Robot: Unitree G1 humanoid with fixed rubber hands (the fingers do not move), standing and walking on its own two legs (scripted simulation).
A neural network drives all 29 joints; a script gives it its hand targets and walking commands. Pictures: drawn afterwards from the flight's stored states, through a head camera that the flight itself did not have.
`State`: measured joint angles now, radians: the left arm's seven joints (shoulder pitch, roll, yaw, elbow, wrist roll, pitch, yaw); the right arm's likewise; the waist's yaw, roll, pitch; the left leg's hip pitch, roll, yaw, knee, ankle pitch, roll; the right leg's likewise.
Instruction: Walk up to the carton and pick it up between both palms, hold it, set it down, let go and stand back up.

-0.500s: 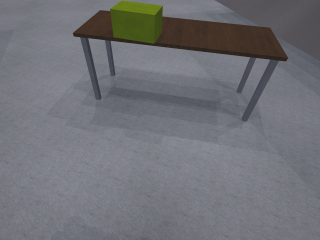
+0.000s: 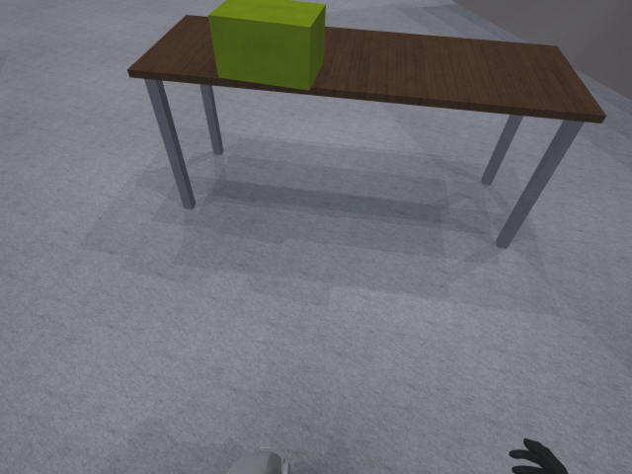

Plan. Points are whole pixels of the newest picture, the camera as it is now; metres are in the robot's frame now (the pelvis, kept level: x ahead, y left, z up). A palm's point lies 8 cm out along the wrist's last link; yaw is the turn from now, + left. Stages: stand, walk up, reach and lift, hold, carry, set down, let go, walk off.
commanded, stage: walk up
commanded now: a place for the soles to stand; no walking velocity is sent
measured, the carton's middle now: (271, 41) +1.29 +0.16 +0.00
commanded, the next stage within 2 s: none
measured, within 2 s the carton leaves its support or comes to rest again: neither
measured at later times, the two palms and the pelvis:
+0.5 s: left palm (136, 379) +0.27 +0.27 -0.10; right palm out of the picture +0.12 -0.28 -0.09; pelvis +0.16 +0.01 +0.02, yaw -11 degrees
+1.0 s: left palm (121, 313) +0.40 +0.35 -0.13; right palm (471, 328) +0.37 -0.25 -0.10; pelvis +0.32 +0.07 -0.01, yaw -8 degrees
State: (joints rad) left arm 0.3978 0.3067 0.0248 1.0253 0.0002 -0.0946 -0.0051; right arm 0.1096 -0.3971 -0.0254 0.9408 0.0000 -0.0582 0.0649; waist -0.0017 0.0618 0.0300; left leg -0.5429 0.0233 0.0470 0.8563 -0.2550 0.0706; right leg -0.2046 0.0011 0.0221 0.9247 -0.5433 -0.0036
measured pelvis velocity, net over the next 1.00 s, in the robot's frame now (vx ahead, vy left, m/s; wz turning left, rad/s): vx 0.32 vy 0.07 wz -0.15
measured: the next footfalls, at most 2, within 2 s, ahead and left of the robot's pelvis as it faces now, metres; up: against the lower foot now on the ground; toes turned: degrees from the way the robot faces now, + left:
right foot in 0.54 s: +0.28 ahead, -0.13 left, +0.00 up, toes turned -11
left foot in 0.94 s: +0.46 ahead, +0.14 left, +0.00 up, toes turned -3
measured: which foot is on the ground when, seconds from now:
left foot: down 0.00-0.56, up 0.58-0.92, down 0.94-1.00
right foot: up 0.00-0.52, down 0.54-0.94, up 0.96-1.00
